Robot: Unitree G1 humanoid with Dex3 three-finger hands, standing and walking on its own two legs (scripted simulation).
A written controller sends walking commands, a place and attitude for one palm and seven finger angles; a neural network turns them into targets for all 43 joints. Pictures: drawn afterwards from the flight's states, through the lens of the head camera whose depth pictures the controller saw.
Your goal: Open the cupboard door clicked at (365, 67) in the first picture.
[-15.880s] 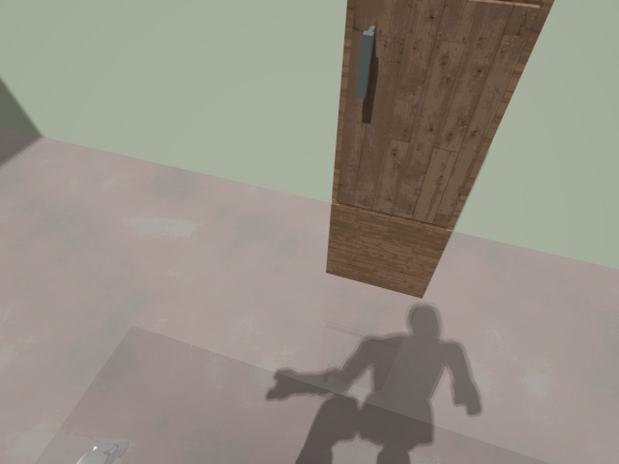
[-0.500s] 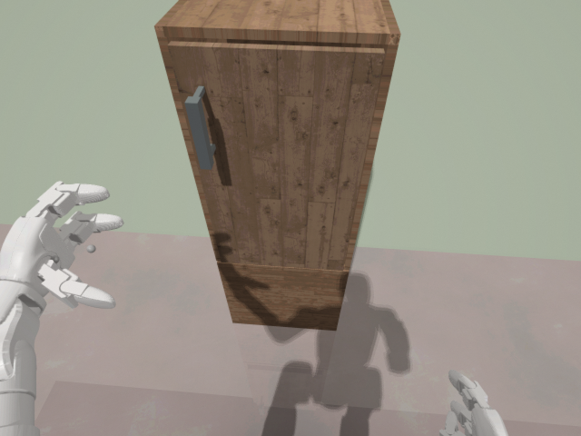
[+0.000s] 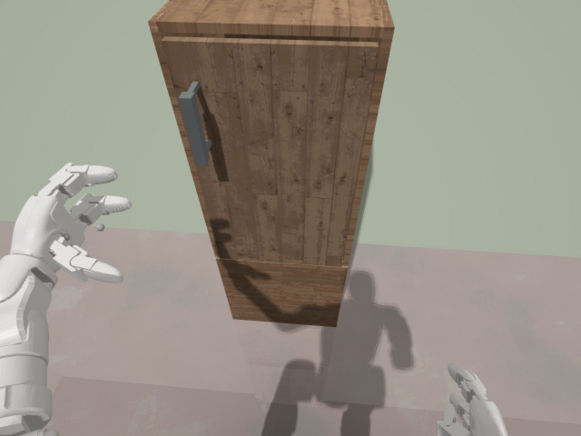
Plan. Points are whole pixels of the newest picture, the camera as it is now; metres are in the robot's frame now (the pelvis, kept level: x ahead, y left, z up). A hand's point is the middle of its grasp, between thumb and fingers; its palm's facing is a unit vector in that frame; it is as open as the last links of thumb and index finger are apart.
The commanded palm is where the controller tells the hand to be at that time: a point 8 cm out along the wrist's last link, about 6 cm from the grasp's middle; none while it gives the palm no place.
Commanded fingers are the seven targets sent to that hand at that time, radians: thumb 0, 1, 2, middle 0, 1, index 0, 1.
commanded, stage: move the hooked fingers beside the handle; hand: left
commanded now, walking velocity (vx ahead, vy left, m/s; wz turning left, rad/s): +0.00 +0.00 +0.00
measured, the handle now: (198, 124) +0.59 +0.22 +0.12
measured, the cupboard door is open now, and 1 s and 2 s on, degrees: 0 0 0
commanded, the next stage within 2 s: none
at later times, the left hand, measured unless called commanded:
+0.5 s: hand (125, 181) +0.41 +0.28 +0.14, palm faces -0.01 -1.00 -0.01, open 14.0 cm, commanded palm +0.39 +0.33 +0.14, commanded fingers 0.00 -0.50 0.30 -0.30 -1.20 -0.30 -1.20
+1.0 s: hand (145, 157) +0.48 +0.27 +0.13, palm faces -0.02 -1.00 +0.01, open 14.0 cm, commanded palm +0.46 +0.32 +0.13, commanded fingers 0.00 -0.50 0.30 -0.30 -1.20 -0.30 -1.20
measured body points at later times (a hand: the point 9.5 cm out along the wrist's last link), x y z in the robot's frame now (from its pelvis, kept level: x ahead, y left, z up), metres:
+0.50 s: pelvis +0.01 +0.02 +0.00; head +0.04 +0.02 +0.45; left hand +0.40 +0.33 +0.14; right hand +0.09 -0.25 -0.10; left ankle +0.02 +0.13 -0.73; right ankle +0.00 -0.10 -0.73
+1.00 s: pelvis +0.01 +0.04 -0.01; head +0.08 +0.05 +0.43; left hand +0.47 +0.33 +0.13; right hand +0.05 -0.24 -0.12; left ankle +0.02 +0.13 -0.73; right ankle +0.00 -0.10 -0.73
